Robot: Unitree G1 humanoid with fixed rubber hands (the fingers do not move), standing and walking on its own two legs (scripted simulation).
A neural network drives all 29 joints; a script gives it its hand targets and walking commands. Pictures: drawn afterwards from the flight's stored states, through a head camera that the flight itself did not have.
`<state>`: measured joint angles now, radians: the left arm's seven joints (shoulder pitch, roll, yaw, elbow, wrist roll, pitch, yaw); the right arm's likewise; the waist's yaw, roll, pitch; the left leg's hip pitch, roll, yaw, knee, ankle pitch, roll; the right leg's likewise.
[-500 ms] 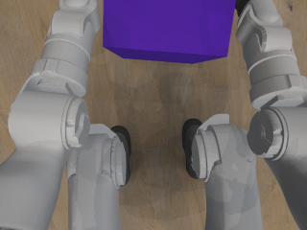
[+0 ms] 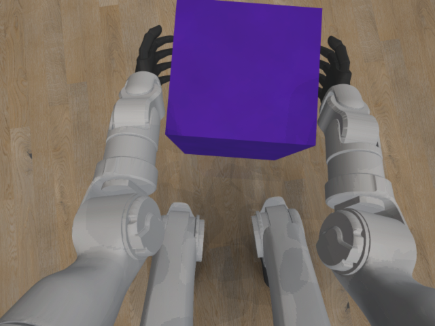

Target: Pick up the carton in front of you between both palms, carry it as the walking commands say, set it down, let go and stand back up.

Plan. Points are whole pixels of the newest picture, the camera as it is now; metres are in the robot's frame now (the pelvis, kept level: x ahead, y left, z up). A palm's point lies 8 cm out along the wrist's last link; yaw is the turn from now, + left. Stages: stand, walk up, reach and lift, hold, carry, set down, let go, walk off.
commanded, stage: reach and lift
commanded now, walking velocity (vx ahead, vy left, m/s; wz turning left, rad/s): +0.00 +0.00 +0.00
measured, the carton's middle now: (237, 98) +0.51 -0.03 -0.14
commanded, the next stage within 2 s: none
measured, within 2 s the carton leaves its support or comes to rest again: neither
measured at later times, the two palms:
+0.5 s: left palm (104, 55) +0.49 +0.13 +0.08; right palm (387, 60) +0.47 -0.17 +0.08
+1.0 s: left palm out of the picture +0.43 +0.14 +0.23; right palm out of the picture +0.43 -0.16 +0.23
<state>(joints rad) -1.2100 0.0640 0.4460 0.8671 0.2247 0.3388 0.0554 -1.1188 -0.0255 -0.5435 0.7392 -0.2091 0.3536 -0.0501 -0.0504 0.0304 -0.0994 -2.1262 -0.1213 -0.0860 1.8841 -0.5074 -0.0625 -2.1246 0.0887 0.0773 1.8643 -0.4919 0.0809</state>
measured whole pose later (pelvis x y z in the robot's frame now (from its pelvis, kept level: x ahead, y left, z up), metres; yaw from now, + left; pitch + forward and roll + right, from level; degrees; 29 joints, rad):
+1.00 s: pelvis +0.09 +0.00 +0.26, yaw +0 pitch +20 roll +0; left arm -0.44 -0.13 0.33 0.58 0.20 0.33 0.05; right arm -0.43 0.12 -0.35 0.56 -0.20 0.34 -0.03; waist -0.02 0.01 -0.19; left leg -0.90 -0.08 -0.13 0.94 -0.40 -0.02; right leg -0.90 0.07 0.13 0.93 -0.38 0.03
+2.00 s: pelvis +0.11 +0.00 +0.32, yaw +0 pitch -4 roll +0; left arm -0.29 -0.16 0.26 0.34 0.29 0.64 -0.01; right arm -0.29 0.16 -0.26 0.33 -0.29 0.65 0.01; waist 0.00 0.00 -0.01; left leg -0.13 -0.04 -0.14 0.42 -0.22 -0.01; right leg -0.14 0.04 0.14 0.41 -0.21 0.01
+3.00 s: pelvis +0.10 +0.00 +0.32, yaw +0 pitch -7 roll +0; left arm -0.29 -0.16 0.25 0.25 0.29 0.75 -0.01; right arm -0.29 0.16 -0.25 0.25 -0.29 0.76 0.01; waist 0.00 0.00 0.01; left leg -0.06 -0.04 -0.13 0.38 -0.20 -0.01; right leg -0.07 0.04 0.13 0.37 -0.19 0.01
